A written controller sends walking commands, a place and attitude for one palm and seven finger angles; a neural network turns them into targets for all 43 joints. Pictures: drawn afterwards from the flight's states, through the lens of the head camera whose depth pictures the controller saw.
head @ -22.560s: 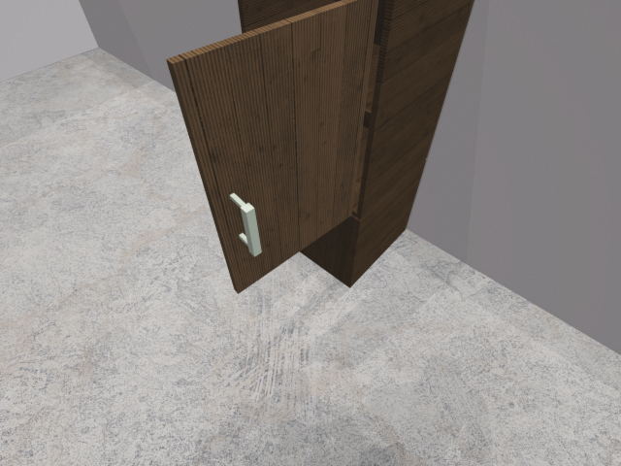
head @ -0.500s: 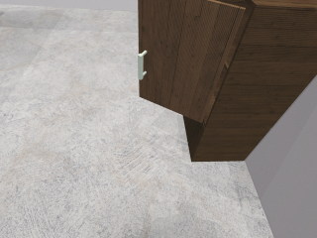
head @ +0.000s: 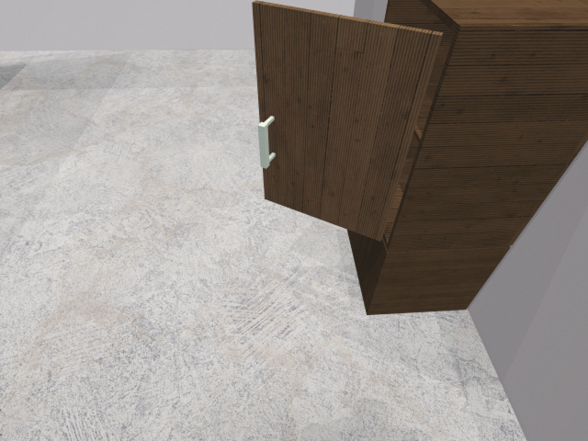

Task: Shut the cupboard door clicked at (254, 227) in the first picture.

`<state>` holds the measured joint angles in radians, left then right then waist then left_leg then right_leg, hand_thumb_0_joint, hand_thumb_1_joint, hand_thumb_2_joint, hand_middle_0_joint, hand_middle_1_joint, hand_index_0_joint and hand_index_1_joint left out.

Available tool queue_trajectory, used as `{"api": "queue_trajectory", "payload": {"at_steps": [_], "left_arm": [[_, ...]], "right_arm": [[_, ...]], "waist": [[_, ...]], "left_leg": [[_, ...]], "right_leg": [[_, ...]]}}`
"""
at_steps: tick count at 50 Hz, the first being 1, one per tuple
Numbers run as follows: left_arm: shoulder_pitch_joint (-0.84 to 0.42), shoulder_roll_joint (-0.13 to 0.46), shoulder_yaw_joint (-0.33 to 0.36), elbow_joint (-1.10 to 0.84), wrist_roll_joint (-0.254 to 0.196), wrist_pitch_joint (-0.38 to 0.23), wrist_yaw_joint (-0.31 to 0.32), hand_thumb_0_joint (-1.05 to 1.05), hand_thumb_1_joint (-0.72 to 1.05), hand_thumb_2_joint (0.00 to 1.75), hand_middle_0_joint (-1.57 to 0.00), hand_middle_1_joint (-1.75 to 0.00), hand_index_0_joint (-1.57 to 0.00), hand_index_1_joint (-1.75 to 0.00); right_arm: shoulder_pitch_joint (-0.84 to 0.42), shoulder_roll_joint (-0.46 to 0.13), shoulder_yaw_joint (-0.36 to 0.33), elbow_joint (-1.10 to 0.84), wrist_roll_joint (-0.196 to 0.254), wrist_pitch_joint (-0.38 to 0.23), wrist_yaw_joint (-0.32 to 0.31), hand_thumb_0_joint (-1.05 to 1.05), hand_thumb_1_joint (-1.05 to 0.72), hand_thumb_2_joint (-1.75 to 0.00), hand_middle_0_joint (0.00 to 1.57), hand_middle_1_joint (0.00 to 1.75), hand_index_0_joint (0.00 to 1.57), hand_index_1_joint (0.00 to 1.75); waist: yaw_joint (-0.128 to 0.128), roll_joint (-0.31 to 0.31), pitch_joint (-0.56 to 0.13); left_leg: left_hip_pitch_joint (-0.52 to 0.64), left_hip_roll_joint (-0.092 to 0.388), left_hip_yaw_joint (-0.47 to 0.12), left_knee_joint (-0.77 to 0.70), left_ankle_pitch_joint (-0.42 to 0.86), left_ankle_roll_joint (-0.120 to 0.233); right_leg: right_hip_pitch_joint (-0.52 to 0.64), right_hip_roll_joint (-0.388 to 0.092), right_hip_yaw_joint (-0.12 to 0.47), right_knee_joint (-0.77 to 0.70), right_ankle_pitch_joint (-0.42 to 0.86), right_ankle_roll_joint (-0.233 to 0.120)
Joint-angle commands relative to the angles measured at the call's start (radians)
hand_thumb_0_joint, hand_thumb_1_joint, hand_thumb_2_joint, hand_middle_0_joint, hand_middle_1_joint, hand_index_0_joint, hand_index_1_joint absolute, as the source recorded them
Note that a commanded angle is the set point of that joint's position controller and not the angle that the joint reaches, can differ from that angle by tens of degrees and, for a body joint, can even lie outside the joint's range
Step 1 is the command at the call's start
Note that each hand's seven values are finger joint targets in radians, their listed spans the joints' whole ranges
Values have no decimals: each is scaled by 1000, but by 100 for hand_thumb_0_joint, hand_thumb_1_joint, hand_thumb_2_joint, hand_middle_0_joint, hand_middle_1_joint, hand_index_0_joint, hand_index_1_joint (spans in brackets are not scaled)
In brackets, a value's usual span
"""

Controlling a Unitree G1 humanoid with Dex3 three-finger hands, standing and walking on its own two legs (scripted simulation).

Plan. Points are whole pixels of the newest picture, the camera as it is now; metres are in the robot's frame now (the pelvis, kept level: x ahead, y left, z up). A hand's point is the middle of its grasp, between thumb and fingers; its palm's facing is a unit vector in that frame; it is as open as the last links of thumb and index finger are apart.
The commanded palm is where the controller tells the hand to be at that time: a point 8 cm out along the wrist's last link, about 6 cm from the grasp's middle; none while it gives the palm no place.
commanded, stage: let the arm hang, fingers relaxed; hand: left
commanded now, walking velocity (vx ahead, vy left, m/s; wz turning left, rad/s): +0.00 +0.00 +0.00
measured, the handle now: (267, 142) +0.88 +0.11 -0.09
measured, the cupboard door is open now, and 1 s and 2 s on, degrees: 59 59 59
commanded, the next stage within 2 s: look to check the result in 0.24 s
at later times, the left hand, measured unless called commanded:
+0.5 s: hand out of the picture +0.01 +0.20 -0.17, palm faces +0.01 -0.97 -0.25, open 7.3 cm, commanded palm none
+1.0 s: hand out of the picture +0.07 +0.21 -0.16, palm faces -0.01 -0.96 -0.29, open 7.3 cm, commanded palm none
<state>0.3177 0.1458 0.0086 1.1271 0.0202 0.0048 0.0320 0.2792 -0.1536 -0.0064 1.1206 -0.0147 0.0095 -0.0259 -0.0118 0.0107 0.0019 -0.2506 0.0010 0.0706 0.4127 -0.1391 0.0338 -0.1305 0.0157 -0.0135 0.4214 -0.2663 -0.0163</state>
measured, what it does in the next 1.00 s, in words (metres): stands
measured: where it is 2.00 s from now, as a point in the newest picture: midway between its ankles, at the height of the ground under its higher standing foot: outside the picture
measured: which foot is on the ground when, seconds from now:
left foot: down 0.00-1.00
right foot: down 0.00-1.00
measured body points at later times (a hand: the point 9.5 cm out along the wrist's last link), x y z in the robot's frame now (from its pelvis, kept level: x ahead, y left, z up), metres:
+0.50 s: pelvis +0.01 +0.00 +0.00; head +0.02 +0.00 +0.45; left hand +0.01 +0.25 -0.15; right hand +0.02 -0.25 -0.15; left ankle +0.05 +0.10 -0.74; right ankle -0.02 -0.11 -0.74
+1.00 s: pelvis +0.03 -0.01 +0.01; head +0.03 -0.01 +0.45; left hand +0.07 +0.26 -0.14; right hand +0.09 -0.28 -0.14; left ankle +0.05 +0.10 -0.74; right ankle -0.02 -0.11 -0.74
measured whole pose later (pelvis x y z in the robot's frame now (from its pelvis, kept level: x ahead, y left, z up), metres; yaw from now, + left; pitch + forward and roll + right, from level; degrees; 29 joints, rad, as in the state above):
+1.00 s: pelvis +0.03 -0.01 +0.01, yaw +0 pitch -2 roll +0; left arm 0.18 0.27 0.02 1.12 0.02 -0.01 0.01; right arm 0.14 -0.28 -0.01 1.12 -0.01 0.00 -0.02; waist -0.01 0.00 0.03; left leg -0.17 0.00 0.07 0.34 -0.15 0.02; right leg -0.04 0.02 -0.02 0.31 -0.25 -0.02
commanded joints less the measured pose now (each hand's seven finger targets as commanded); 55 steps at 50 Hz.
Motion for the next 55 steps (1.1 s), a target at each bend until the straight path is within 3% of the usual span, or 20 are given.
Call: {"api": "queue_trajectory", "payload": {"at_steps": [1, 13, 24, 31, 37, 47, 50, 53, 55], "left_arm": [[68, 115, 19, -18, -4, -16, 6, 0, 90, 90, -20, -30, -20, -30], [23, 150, 26, -28, -4, -18, 1, 0, 90, 90, -20, -30, -20, -30], [-15, 198, 29, -26, -6, -24, -1, 0, 90, 90, -20, -30, -20, -30], [-47, 231, 29, -25, -6, -22, -6, 0, 90, 90, -20, -30, -20, -30], [-71, 262, 33, -32, -4, -27, -8, 0, 90, 90, -20, -30, -20, -30], [-111, 290, 37, -39, -4, -30, -9, 0, 90, 90, -20, -30, -20, -30], [-123, 295, 36, -43, -6, -30, -9, 0, 90, 90, -20, -30, -20, -30], [-77, 223, 30, -47, -8, -10, 1, 0, 90, 90, -20, -30, -20, -30], [-60, 235, 41, -63, -8, -2, 5, 0, 90, 90, -20, -30, -20, -30]], "right_arm": [[43, -118, -19, -28, -3, -14, -10, 0, -90, -90, 20, 30, 20, 30], [9, -151, -21, -33, -2, -19, -10, 0, -90, -90, 20, 30, 20, 30], [-31, -204, -26, -32, 1, -23, -9, 0, -90, -90, 20, 30, 20, 30], [-76, -238, -28, -31, 0, -21, -6, 0, -90, -90, 20, 30, 20, 30], [-102, -266, -30, -42, 3, -26, -5, 0, -90, -90, 20, 30, 20, 30], [-143, -294, -30, -46, 2, -28, -3, 0, -90, -90, 20, 30, 20, 30], [-151, -293, -29, -49, 1, -26, -1, 0, -90, -90, 20, 30, 20, 30], [-114, -205, -14, -52, -2, -9, 4, 0, -90, -90, 20, 30, 20, 30], [-107, -207, -19, -66, -3, 2, 6, 0, -90, -90, 20, 30, 20, 30]], "waist": [[2, -14, 89], [2, 20, 73], [2, -20, 39], [3, -3, 52], [5, -15, 8], [6, -8, 8], [4, -6, 8], [7, -9, 3], [15, -11, 3]], "left_leg": [[56, 102, -136, -98, -69, 4], [78, 107, -139, -102, -21, 2], [125, 115, -140, -94, 51, 5], [129, 117, -144, -114, 14, 1], [159, 122, -145, -101, 99, 3], [171, 125, -144, -106, 136, -2], [167, 122, -146, -98, 157, -5], [119, 110, -145, -47, 207, -16], [68, 101, -149, -2, 215, -17]], "right_leg": [[-134, -98, 104, -120, 12, -35], [-96, -102, 99, -128, 50, -35], [-62, -112, 101, -143, 89, -35], [-63, -116, 101, -158, 62, -34], [-31, -121, 105, -159, 137, -32], [-10, -129, 104, -174, 182, -31], [2, -136, 92, -164, 210, -27], [13, -152, 59, -96, 250, -13], [27, -166, 48, -54, 263, -20]]}}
